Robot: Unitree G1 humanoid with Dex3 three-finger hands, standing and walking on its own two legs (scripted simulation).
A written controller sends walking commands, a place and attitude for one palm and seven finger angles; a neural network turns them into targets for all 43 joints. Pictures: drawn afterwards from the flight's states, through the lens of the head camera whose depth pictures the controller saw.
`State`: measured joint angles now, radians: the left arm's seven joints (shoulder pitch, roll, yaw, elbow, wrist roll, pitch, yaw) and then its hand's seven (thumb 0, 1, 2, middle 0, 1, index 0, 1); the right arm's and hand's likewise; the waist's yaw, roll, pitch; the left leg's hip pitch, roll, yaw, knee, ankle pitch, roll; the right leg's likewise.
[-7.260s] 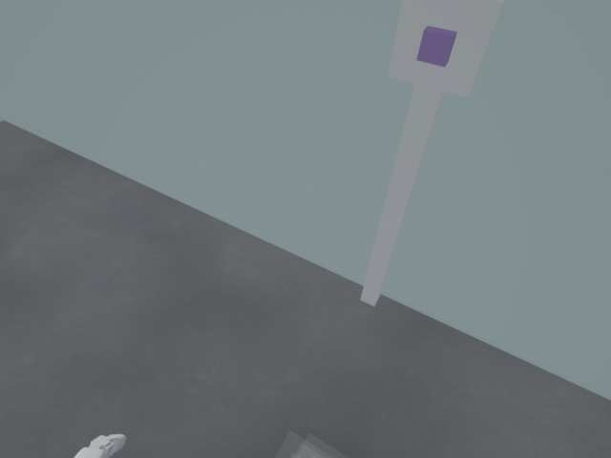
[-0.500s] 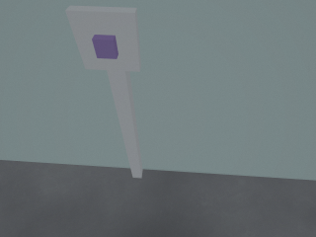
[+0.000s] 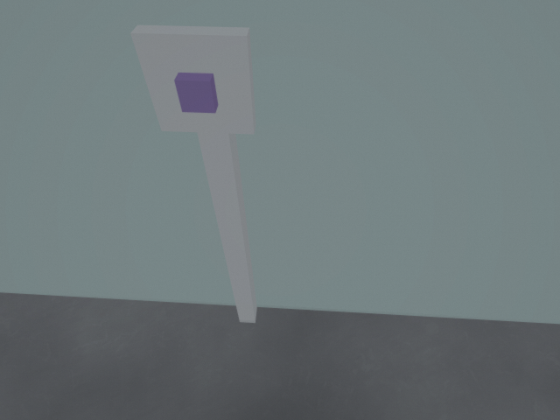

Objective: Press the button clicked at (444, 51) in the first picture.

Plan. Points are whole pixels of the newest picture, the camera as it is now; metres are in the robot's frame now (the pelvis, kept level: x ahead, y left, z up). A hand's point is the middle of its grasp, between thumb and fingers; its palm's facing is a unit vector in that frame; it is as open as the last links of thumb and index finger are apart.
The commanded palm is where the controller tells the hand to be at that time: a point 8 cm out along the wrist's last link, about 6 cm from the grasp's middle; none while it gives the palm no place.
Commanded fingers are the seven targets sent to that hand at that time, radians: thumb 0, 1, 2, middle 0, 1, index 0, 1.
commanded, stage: look again from close up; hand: left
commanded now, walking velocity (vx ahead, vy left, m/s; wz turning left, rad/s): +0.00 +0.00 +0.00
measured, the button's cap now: (197, 92) +0.54 +0.17 +0.20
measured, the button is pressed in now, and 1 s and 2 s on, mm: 0 0 0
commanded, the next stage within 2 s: shuffle to correct the standing spot in 0.48 s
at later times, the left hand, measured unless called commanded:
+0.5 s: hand out of the picture +0.01 +0.15 -0.18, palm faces +0.03 -0.98 -0.19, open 7.4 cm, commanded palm none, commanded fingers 0.00 0.90 0.90 -0.20 -0.30 -0.20 -0.30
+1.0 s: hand out of the picture +0.02 +0.18 -0.19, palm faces +0.04 -0.99 -0.14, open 7.4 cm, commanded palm none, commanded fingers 0.00 0.90 0.90 -0.20 -0.30 -0.20 -0.30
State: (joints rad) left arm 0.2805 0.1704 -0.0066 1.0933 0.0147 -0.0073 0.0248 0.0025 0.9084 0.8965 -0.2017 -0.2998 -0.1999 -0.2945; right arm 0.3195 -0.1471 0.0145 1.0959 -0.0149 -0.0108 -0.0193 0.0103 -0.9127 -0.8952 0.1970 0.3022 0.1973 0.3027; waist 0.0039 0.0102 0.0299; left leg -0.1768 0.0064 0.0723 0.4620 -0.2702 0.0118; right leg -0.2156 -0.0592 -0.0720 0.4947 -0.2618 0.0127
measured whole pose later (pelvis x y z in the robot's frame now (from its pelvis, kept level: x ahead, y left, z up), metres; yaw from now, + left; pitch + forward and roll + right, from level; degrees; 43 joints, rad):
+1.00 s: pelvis +0.06 +0.02 +0.00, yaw +1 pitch +1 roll -3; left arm 0.35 0.14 0.00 1.12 0.01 -0.01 0.05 0.00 0.91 0.90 -0.20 -0.30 -0.20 -0.29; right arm 0.29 -0.15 -0.01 1.06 -0.01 -0.03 -0.04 0.01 -0.92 -0.90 0.20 0.30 0.20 0.30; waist 0.00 -0.01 0.03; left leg -0.17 0.03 0.04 0.57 -0.39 0.03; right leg -0.26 -0.03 -0.08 0.70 -0.36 0.00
